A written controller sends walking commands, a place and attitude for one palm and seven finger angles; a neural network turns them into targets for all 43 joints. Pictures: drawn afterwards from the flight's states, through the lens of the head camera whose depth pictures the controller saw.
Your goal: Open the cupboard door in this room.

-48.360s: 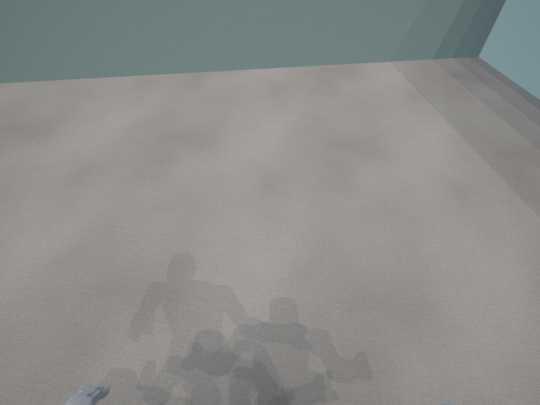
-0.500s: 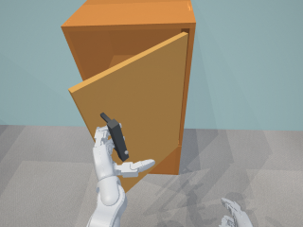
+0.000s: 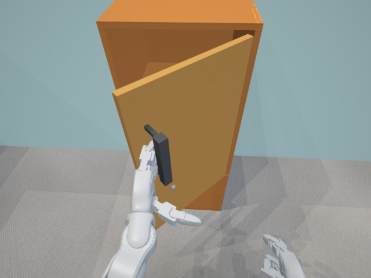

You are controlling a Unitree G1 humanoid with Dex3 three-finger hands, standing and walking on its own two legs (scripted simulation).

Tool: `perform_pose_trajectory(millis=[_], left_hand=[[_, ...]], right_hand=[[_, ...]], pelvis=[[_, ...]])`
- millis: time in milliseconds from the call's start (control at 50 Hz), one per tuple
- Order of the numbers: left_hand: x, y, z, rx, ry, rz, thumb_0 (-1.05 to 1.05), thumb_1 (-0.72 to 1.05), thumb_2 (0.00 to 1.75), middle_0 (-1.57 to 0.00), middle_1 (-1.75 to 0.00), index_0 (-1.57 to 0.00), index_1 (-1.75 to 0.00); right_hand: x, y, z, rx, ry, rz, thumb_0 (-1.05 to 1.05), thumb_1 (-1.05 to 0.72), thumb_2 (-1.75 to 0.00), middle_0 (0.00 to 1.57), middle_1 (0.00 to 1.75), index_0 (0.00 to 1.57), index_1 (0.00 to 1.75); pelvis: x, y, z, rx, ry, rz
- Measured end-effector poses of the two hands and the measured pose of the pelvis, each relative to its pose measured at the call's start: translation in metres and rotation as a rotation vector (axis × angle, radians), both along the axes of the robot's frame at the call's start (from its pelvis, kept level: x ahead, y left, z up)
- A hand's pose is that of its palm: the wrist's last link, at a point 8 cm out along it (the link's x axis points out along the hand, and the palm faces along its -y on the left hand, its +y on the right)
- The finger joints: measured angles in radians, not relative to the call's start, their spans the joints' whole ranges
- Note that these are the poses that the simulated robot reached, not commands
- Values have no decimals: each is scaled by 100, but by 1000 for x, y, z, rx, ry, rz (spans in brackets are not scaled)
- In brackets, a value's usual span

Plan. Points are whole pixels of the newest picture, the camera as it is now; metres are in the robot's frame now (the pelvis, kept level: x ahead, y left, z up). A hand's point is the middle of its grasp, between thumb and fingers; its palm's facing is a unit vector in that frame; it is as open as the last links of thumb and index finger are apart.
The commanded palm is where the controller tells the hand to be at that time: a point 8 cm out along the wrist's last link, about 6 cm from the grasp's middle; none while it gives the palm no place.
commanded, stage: slide the hand sideways off the handle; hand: left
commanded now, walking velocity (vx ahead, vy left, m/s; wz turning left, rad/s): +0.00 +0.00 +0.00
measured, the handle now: (158, 156) +0.36 +0.09 +0.08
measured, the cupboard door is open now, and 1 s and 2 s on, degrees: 44 49 49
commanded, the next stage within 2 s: draw the hand back to the body in 1.08 s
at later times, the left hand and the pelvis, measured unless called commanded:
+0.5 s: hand (164, 206) +0.24 +0.06 +0.09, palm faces -0.08 -1.00 +0.01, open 16.3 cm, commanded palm +0.21 +0.11 +0.08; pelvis +0.00 +0.02 +0.00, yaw -2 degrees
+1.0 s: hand (135, 225) +0.21 +0.11 +0.08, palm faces +0.01 -1.00 -0.05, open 16.3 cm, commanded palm +0.17 +0.16 +0.08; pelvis +0.02 -0.01 -0.01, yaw +0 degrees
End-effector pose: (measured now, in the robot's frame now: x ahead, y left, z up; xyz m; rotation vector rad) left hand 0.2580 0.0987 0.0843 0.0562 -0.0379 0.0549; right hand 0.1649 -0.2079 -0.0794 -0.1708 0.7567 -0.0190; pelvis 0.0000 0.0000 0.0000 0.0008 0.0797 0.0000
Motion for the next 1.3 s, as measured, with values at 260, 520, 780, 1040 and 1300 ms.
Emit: perform_pose_trajectory(millis=[260, 520, 780, 1040, 1300], left_hand=[[-15, -6, 1, -95, -1, -158, -2, -51, 30, -14, -30, -12, -31], [-38, 18, 1, -67, 20, -132, -2, -50, 30, -17, -31, -17, -31], [-57, 35, 0, -39, 27, -96, -2, -50, 30, -19, -32, -17, -32], [-77, 66, -4, -12, 61, -43, -2, -50, 30, -16, -30, -15, -31], [-88, 72, 5, -17, 20, -93, -2, -50, 30, -15, -30, -15, -30]], right_hand=[[-20, 14, 4, 3, -41, -33, 1, -90, -90, 20, 30, 20, 29], [-4, 13, 15, 0, -76, -15, 1, -90, -90, 20, 30, 20, 30], [16, -2, 13, -5, -118, 3, 1, -90, -90, 20, 30, 20, 30], [15, -27, 3, -34, -108, -26, 1, -90, -90, 20, 30, 20, 30], [18, -23, 6, -31, -165, -59, 1, -90, -90, 20, 30, 20, 29]], pelvis=[[-10, 20, -2, -5, -12, -25], [-3, 16, -1, -8, -15, -29], [7, 2, -6, -3, 14, -17], [16, -12, -11, -1, 47, -4], [12, -5, -16, -6, 51, -5]])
